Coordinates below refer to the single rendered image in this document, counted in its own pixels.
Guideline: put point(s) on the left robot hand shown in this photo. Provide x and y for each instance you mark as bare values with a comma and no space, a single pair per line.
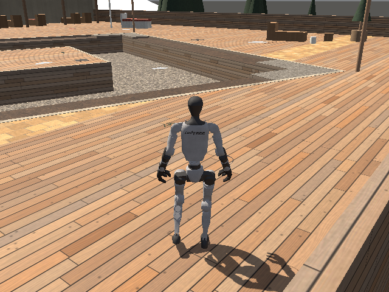
164,173

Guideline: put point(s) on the right robot forearm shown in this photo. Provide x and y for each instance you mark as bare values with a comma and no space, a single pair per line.
224,161

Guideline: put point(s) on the robot right thigh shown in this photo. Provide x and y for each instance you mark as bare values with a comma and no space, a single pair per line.
208,186

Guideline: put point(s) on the robot right shin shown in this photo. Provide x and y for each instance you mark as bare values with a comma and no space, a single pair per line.
206,221

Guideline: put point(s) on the left robot forearm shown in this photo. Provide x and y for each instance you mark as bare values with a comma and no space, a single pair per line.
164,161

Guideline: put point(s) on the right robot hand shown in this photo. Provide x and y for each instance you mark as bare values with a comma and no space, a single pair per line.
228,173

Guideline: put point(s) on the robot left upper arm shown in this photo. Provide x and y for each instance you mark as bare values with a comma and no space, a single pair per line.
175,128

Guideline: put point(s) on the robot right upper arm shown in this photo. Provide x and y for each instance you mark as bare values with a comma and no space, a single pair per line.
213,128

